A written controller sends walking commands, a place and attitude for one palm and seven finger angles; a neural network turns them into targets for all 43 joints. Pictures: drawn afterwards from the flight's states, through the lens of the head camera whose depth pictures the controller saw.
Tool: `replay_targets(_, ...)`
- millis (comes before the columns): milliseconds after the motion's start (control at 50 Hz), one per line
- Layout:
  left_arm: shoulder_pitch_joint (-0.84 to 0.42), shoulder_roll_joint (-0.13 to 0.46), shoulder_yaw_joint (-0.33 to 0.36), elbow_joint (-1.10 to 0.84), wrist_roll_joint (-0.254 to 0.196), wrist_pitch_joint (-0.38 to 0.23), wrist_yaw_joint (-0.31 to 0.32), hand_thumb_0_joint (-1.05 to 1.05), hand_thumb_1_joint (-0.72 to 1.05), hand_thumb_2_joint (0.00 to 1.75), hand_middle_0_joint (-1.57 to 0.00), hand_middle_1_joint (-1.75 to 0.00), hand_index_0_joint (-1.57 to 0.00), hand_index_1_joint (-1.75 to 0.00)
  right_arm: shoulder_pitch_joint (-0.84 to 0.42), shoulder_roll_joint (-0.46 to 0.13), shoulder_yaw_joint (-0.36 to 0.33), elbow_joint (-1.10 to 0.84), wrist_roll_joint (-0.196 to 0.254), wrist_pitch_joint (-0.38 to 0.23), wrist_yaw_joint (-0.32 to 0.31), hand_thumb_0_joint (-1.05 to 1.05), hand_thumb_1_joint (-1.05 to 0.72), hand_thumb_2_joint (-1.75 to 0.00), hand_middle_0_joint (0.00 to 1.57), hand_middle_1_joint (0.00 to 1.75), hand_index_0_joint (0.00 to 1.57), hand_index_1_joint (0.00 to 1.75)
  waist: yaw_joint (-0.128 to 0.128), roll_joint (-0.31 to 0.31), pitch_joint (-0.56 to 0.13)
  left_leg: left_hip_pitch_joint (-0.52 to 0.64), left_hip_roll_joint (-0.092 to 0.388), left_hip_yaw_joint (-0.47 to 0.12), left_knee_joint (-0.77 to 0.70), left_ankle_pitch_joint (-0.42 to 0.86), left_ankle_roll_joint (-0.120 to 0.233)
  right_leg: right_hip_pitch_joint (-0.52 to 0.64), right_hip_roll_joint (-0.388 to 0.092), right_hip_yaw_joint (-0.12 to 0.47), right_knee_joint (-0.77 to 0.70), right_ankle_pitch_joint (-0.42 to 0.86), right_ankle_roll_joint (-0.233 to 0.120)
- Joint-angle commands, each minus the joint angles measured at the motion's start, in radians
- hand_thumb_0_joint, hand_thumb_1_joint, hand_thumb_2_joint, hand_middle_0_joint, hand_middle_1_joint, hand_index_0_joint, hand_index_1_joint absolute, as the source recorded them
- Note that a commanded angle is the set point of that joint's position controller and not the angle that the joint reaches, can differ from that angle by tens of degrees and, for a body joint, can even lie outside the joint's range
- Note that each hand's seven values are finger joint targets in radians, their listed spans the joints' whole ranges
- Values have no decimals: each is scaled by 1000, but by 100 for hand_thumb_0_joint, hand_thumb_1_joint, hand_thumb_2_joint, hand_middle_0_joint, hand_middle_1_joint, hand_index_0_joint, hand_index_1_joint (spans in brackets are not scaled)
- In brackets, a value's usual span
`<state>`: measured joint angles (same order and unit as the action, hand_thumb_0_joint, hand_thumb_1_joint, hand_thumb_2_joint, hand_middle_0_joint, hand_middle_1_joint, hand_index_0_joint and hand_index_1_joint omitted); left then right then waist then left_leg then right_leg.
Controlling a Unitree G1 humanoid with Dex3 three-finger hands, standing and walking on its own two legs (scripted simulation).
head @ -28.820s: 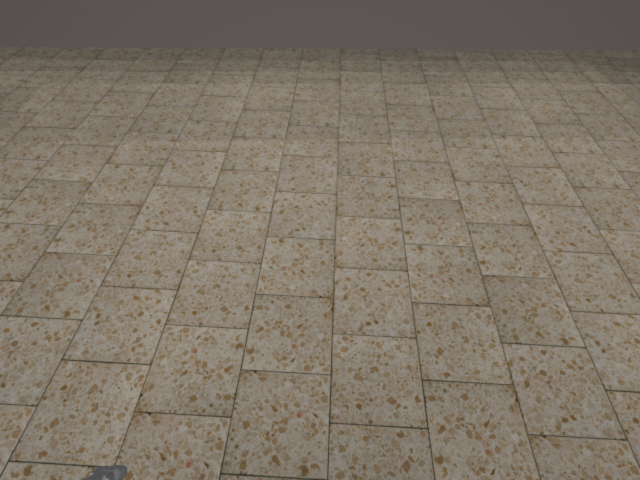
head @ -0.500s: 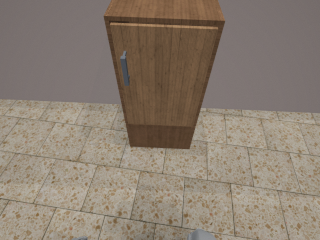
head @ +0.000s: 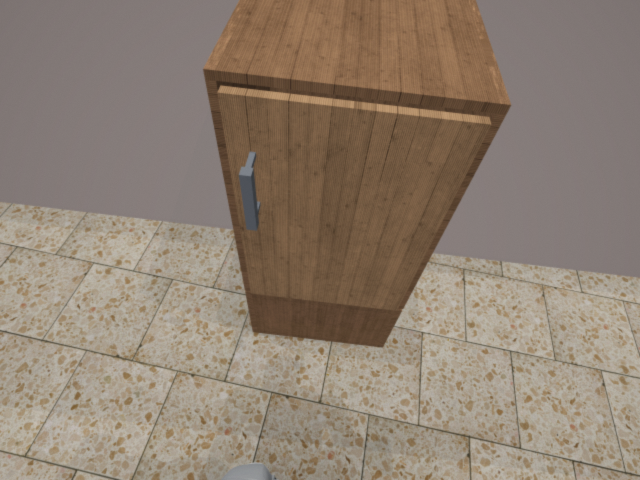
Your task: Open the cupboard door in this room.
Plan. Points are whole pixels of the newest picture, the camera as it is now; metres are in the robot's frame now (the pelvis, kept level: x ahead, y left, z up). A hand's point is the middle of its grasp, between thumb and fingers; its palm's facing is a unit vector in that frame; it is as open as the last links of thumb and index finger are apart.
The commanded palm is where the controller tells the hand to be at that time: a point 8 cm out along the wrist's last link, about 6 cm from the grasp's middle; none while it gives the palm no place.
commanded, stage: come to a stop and stand still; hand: left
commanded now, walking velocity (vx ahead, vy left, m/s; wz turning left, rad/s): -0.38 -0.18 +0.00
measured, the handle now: (252, 192) +0.54 +0.17 -0.03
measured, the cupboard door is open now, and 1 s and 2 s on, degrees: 0 0 0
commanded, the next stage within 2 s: look again from close up in 1.96 s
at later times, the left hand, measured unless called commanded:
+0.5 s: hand out of the picture +0.08 +0.17 -0.18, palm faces -0.05 -0.96 -0.27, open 7.3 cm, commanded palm none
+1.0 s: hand out of the picture +0.01 +0.12 -0.17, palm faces +0.02 -0.98 -0.22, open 7.3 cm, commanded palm none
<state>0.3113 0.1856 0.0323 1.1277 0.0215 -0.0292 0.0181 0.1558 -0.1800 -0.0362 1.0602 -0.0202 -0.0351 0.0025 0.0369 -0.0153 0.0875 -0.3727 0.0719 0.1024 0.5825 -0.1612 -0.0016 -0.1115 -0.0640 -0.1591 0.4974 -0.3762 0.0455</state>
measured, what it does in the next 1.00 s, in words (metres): steps on the spot: right foot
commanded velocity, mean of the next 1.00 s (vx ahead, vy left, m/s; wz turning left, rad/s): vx -0.05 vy -0.03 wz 0.00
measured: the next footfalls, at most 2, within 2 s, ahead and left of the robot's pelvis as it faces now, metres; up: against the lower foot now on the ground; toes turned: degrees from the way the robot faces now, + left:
right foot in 0.44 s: +0.05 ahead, -0.19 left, +0.00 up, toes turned -1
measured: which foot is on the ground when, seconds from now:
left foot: down 0.00-1.00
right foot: down 0.00-0.00, up 0.02-0.42, down 0.44-1.00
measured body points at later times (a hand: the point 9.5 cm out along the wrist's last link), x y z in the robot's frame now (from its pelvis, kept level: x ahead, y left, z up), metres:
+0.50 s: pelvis -0.01 -0.03 -0.02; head +0.01 -0.03 +0.43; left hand +0.08 +0.22 -0.16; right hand +0.06 -0.29 -0.16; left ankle +0.05 +0.09 -0.73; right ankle +0.01 -0.19 -0.73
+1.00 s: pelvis -0.01 -0.06 +0.00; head -0.01 -0.07 +0.45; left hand +0.01 +0.17 -0.15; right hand -0.03 -0.28 -0.16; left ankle +0.05 +0.09 -0.73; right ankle +0.01 -0.19 -0.73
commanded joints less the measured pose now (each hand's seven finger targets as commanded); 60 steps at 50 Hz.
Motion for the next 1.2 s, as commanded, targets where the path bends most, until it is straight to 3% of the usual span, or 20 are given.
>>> replay_targets(0, 87, 78, 2, -34, -20, 26, 31, 0, 90, 90, -20, -30, -20, -30, 192, -194, -29, 22, 22, 5, -46, 0, -90, -90, 20, 30, 20, 30, -71, 342, -225, 442, 345, -278, -151, 1236, 172, -208, 2, 105, 347, -266, 7)
replay_targets(60, 14, 105, 25, -58, -9, 46, 29, 0, 90, 90, -20, -30, -20, -30, 119, -184, -47, -6, 8, 36, -65, 0, -90, -90, 20, 30, 20, 30, -74, 189, -119, 383, 330, -226, -143, 1093, 210, -355, 10, 185, 563, -233, -11)
replay_targets(100, 1, 97, 42, -83, -5, 59, 20, 0, 90, 90, -20, -30, -20, -30, 86, -185, -57, -27, 6, 40, -64, 0, -90, -90, 20, 30, 20, 30, -66, 124, -165, 392, 307, -180, -156, 943, 190, -400, 30, 196, 668, -152, 0)
replay_targets(200, -3, 86, 56, -131, -3, 84, 7, 0, 90, 90, -20, -30, -20, -30, 9, -153, -58, -71, 6, 31, -55, 0, -90, -90, 20, 30, 20, 30, -33, 145, -184, 278, 266, -123, -199, 668, 172, -389, 27, 203, 717, -40, 26)
replay_targets(320, -61, 64, 39, -176, 0, 82, -2, 0, 90, 90, -20, -30, -20, -30, -4, -161, -71, -87, -8, 37, -35, 0, -90, -90, 20, 30, 20, 30, -44, 222, -140, 180, 238, -154, -245, 263, 164, -282, 4, 141, 398, -62, 6)
replay_targets(340, 7, 114, 26, -158, -8, 61, 20, 0, 90, 90, -20, -30, -20, -30, -71, -270, -88, -115, 14, 14, -33, 0, -90, -90, 20, 30, 20, 30, 9, 209, -303, 215, 261, -142, -66, 388, 106, -241, -45, 213, 219, -27, -45)
replay_targets(360, 44, 116, 28, -168, 0, 42, 22, 0, 90, 90, -20, -30, -20, -30, -93, -232, -74, -171, 8, 19, -29, 0, -90, -90, 20, 30, 20, 30, 27, 142, -253, 225, 190, -101, 13, 332, 68, -174, -17, 150, -1, 152, -39)
replay_targets(380, -17, 152, 30, -217, 16, 36, 19, 0, 90, 90, -20, -30, -20, -30, 36, -115, -54, -178, 7, 38, -19, 0, -90, -90, 20, 30, 20, 30, -28, -145, -188, 10, 51, -49, 136, -51, 15, -133, -88, 253, -114, 213, -63)
replay_targets(400, -78, 207, 34, -243, 23, 34, 20, 0, 90, 90, -20, -30, -20, -30, 62, -68, -40, -196, 3, 51, -12, 0, -90, -90, 20, 30, 20, 30, -59, -282, -137, -40, -35, 2, 201, -292, -17, -205, -214, 374, -125, 243, -149)
replay_targets(420, -87, 219, 23, -263, 30, 35, 19, 0, 90, 90, -20, -30, -20, -30, 78, -58, -38, -206, -3, 59, -7, 0, -90, -90, 20, 30, 20, 30, -59, -145, -135, 40, -53, -19, 248, -316, -17, -310, -222, 356, -115, 120, -189)
replay_targets(440, -121, 223, 27, -271, 33, 39, 17, 0, 90, 90, -20, -30, -20, -30, 108, -59, -44, -206, -3, 55, -1, 0, -90, -90, 20, 30, 20, 30, -98, -39, -125, 66, -90, 12, 216, -250, -17, -318, -157, 293, -51, 168, -166)
replay_targets(480, -162, 196, 31, -284, 16, 38, 19, 0, 90, 90, -20, -30, -20, -30, 165, -103, -43, -208, 0, 52, -8, 0, -90, -90, 20, 30, 20, 30, -110, -176, -110, 113, -52, -40, 89, -156, -5, -374, -107, 254, 27, 64, -121)
replay_targets(520, -140, 141, 20, -295, 10, 61, 14, 0, 90, 90, -20, -30, -20, -30, 172, -153, -48, -210, -11, 43, -6, 0, -90, -90, 20, 30, 20, 30, -99, 121, 24, 13, 51, -210, -105, -283, 37, -448, 9, 155, 121, -204, -64)
replay_targets(540, -99, 118, 20, -290, 3, 61, 12, 0, 90, 90, -20, -30, -20, -30, 154, -183, -50, -218, -16, 39, -9, 0, -90, -90, 20, 30, 20, 30, -79, 238, 43, -104, 110, -322, -236, -396, 73, -363, 61, 112, 196, -160, -45)
replay_targets(560, -56, 116, 16, -278, 5, 55, 9, 0, 90, 90, -20, -30, -20, -30, 112, -183, -45, -227, -14, 34, -11, 0, -90, -90, 20, 30, 20, 30, -39, 240, 53, -190, 118, -335, -272, -430, 91, -257, 59, 108, 193, -94, -48)
replay_targets(600, 28, 118, 21, -244, 2, 34, 4, 0, 90, 90, -20, -30, -20, -30, 77, -150, -34, -237, -12, 36, -13, 0, -90, -90, 20, 30, 20, 30, 2, 36, -17, -176, 28, -210, -129, -381, 45, -175, 23, 189, 66, -49, -71)
replay_targets(640, -30, 157, 24, -254, 2, 30, 8, 0, 90, 90, -20, -30, -20, -30, 154, -101, -27, -218, -7, 46, -11, 0, -90, -90, 20, 30, 20, 30, -54, -148, -18, -36, -57, -88, 29, -265, 9, -331, -83, 339, -108, -244, -115)
replay_targets(680, -80, 156, 23, -269, 1, 31, 10, 0, 90, 90, -20, -30, -20, -30, 218, -80, -18, -184, -7, 46, -10, 0, -90, -90, 20, 30, 20, 30, -88, -101, -17, 84, -58, -89, 32, -197, 6, -428, -85, 321, -132, -272, -112)
replay_targets(740, -60, 130, 20, -256, -3, 28, 11, 0, 90, 90, -20, -30, -20, -30, 232, -82, -11, -158, -8, 35, -10, 0, -90, -90, 20, 30, 20, 30, -70, -28, 0, 38, -34, -146, -69, -208, 16, -363, -37, 267, -78, -197, -95)
replay_targets(1180, 59, 77, 4, -102, -3, 4, 10, 0, 90, 90, -20, -30, -20, -30, 185, -80, 6, -39, 6, 8, -23, 0, -90, -90, 20, 30, 20, 30, -40, 34, -14, 89, 8, -167, -176, -79, 14, -193, -15, 216, -91, 71, -74)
